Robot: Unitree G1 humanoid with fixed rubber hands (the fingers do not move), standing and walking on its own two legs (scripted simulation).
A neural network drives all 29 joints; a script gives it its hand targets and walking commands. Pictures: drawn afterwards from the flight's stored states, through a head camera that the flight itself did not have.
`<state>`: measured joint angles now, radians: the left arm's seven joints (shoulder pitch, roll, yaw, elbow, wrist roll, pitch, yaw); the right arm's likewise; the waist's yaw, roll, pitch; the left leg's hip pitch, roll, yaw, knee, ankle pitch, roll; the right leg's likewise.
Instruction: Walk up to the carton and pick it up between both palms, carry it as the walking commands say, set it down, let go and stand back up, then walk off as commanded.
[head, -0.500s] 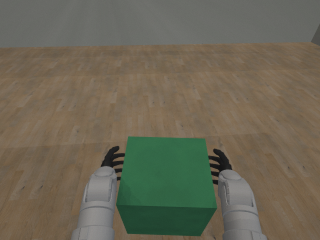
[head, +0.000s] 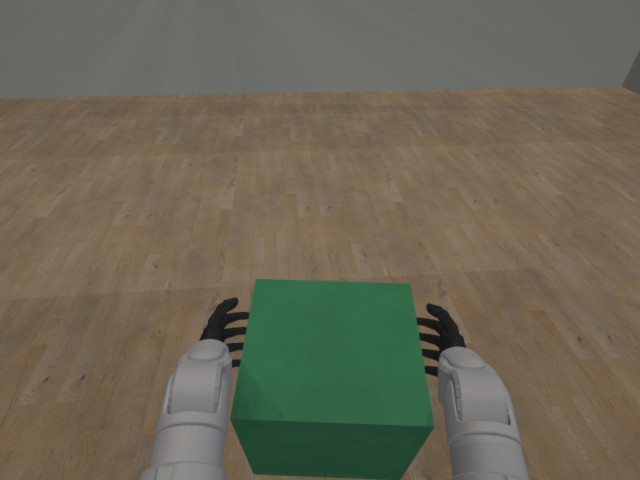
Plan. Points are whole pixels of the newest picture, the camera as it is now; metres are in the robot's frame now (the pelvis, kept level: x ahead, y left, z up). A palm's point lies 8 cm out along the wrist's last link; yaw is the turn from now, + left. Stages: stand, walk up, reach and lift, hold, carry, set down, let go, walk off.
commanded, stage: reach and lift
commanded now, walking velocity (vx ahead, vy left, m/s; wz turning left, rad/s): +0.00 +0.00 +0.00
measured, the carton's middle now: (329, 382) +0.30 +0.00 -0.03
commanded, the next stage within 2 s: hold in 0.06 s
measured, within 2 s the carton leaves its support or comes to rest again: neither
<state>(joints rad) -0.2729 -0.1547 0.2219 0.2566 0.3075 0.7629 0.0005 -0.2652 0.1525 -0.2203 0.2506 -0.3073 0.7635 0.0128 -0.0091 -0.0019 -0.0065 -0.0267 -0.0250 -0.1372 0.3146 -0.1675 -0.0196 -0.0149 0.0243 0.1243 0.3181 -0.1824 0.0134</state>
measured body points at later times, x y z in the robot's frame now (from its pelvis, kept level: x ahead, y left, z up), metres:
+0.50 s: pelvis +0.00 +0.00 +0.00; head -0.05 +0.00 +0.45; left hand +0.29 +0.15 +0.04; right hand +0.29 -0.15 +0.04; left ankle +0.01 +0.13 -0.75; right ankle +0.01 -0.13 -0.75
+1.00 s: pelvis -0.01 +0.00 -0.01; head -0.05 +0.00 +0.44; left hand +0.29 +0.15 +0.04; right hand +0.29 -0.15 +0.04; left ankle +0.02 +0.13 -0.75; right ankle +0.01 -0.13 -0.75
